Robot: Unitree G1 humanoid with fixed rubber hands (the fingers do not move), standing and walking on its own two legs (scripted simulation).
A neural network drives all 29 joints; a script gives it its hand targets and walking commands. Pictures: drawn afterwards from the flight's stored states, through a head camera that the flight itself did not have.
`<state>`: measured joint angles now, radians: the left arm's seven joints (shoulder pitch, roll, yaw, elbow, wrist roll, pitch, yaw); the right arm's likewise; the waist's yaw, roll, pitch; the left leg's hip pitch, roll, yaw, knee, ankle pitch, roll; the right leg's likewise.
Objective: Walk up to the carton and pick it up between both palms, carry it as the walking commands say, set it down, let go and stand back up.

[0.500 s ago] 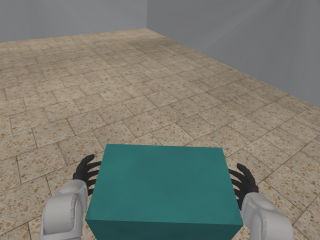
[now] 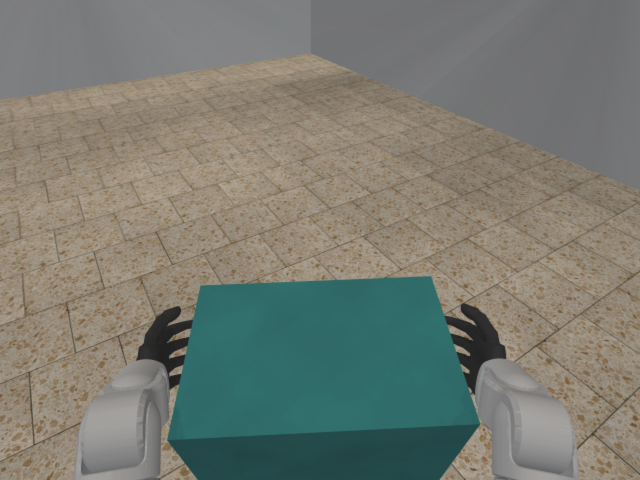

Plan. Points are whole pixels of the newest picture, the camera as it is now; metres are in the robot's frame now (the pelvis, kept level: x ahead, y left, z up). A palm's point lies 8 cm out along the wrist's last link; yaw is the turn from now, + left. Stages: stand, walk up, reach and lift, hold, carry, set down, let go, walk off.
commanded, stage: carry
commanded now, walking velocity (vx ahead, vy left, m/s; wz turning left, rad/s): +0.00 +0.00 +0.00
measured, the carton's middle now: (320, 396) +0.27 +0.01 +0.00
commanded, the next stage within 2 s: none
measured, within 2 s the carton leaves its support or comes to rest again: neither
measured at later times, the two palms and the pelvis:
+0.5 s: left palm (171, 357) +0.28 +0.20 +0.06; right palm (469, 354) +0.29 -0.18 +0.06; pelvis +0.03 +0.00 +0.00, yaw +0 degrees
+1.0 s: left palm (185, 333) +0.33 +0.20 +0.04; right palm (459, 336) +0.33 -0.18 +0.05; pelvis +0.07 +0.00 +0.00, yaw -1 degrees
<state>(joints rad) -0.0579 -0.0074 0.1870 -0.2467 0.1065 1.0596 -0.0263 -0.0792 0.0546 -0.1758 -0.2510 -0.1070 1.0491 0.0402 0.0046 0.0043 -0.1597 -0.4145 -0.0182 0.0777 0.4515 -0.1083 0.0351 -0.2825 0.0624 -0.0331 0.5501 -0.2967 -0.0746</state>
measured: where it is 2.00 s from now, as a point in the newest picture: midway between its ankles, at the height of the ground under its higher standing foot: outside the picture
